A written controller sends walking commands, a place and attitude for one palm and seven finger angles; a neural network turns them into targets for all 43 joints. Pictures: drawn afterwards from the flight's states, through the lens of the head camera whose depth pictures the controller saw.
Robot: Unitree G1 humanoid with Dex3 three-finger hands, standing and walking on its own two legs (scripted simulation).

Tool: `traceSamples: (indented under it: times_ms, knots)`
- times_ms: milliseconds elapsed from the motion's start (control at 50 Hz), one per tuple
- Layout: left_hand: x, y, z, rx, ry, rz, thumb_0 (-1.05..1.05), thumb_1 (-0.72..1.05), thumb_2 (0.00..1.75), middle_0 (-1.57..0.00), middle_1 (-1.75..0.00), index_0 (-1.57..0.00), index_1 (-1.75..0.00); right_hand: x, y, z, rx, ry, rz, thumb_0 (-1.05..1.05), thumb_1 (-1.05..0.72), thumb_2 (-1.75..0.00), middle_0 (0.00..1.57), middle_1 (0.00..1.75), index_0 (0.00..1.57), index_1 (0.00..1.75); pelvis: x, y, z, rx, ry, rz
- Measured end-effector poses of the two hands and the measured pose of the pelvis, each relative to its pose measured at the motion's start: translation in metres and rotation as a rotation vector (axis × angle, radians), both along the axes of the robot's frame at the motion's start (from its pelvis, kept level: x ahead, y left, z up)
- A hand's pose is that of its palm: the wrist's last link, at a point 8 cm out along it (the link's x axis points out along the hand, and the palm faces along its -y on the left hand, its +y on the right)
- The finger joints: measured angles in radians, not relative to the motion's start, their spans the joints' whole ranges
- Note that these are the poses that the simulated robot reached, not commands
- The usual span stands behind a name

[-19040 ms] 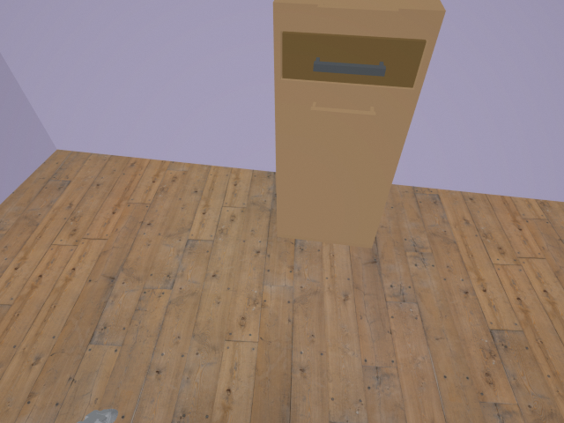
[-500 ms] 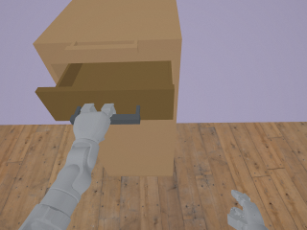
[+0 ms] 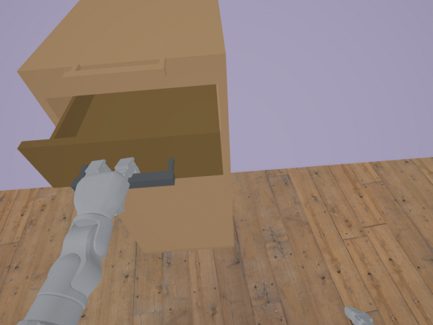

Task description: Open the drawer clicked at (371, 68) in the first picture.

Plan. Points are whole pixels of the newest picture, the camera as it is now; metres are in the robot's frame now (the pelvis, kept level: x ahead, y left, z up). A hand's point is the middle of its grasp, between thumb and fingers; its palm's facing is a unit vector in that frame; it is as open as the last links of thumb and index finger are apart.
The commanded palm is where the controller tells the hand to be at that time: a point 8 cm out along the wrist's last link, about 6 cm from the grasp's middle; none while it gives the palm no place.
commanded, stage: pull the drawer open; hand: left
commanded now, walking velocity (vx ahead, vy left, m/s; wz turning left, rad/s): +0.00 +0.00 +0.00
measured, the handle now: (126, 173) +0.39 +0.20 +0.08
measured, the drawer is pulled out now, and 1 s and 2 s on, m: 0.16 0.30 0.30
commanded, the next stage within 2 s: open the thumb to release the handle in 0.84 s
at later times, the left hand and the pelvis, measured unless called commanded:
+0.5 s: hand (105, 261) +0.22 +0.20 +0.05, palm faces +0.05 -0.18 -0.98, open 5.9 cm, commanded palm +0.17 +0.20 +0.11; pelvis +0.01 +0.01 +0.00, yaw +1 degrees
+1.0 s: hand (96, 281) +0.19 +0.20 +0.05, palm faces +0.07 -0.09 -0.99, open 6.0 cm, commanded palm +0.16 +0.21 +0.11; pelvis -0.01 -0.01 -0.01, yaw +0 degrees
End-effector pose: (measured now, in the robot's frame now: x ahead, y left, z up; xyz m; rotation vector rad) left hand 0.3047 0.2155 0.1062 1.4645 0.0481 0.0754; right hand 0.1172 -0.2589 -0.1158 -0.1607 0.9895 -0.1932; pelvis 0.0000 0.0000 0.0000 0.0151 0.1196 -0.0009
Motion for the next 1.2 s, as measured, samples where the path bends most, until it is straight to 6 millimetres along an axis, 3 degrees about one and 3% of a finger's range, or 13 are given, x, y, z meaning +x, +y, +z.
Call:
traceSamples:
  times_ms: [140, 340, 480, 600, 740, 1000, 1100, 1200]
  knots:
    - [-0.034, -0.003, -0.002, -0.015, -0.035, 0.003, 0.03, 0.75, 0.79, -0.26, -1.35, -0.36, -1.28, 0.028, 0.009, 0.009, 0.013, -0.074, 0.037, 0.01, -0.90, -0.90, 0.19, 0.30, 0.19, 0.29, 0.004, 0.006, 0.000, -0.002, -0.010, -0.003]
    - [-0.075, -0.007, 0.000, -0.058, -0.025, 0.030, 0.05, 0.73, 0.78, -0.26, -1.35, -0.38, -1.28, 0.103, 0.059, 0.035, 0.104, -0.267, 0.174, 0.01, -0.90, -0.90, 0.20, 0.30, 0.19, 0.29, 0.010, 0.010, 0.000, -0.003, -0.034, 0.002]
    - [-0.105, -0.010, 0.001, -0.074, -0.022, 0.034, 0.05, 0.73, 0.77, -0.26, -1.35, -0.38, -1.28, 0.128, 0.084, 0.047, 0.142, -0.317, 0.275, 0.01, -0.90, -0.90, 0.20, 0.30, 0.19, 0.29, 0.012, 0.009, -0.001, -0.007, -0.044, 0.009]
    - [-0.127, -0.012, 0.002, -0.073, -0.017, 0.038, 0.05, 0.72, 0.77, -0.26, -1.35, -0.38, -1.28, 0.125, 0.087, 0.042, 0.153, -0.301, 0.312, 0.01, -0.90, -0.90, 0.20, 0.30, 0.20, 0.29, 0.010, 0.006, -0.003, -0.011, -0.043, 0.011]
    - [-0.145, -0.014, 0.002, -0.065, -0.016, 0.040, 0.05, 0.72, 0.77, -0.27, -1.35, -0.37, -1.29, 0.105, 0.072, 0.030, 0.138, -0.253, 0.297, 0.01, -0.90, -0.90, 0.20, 0.30, 0.20, 0.29, 0.005, 0.002, -0.006, -0.009, -0.038, 0.006]
    - [-0.142, -0.009, 0.000, 0.014, -0.044, 0.025, 0.03, 0.70, 0.79, -0.31, -1.33, -0.37, -1.30, 0.067, 0.037, 0.016, 0.062, -0.192, 0.209, 0.01, -0.90, -0.90, 0.20, 0.30, 0.19, 0.29, -0.011, -0.006, -0.009, -0.001, -0.052, 0.006]
    - [-0.141, 0.009, 0.003, 0.012, -0.057, 0.102, 0.00, 0.63, 0.77, -0.35, -1.32, -0.38, -1.31, 0.062, 0.035, 0.014, 0.051, -0.189, 0.187, 0.01, -0.90, -0.90, 0.20, 0.30, 0.19, 0.29, -0.018, -0.007, -0.007, -0.001, -0.067, 0.016]
    - [-0.145, 0.005, 0.008, -0.033, -0.058, 0.107, 0.00, 0.45, 0.71, -0.36, -1.29, -0.38, -1.30, 0.064, 0.040, 0.019, 0.049, -0.215, 0.197, 0.01, -0.90, -0.90, 0.20, 0.30, 0.19, 0.29, -0.022, -0.006, -0.004, 0.001, -0.078, 0.025]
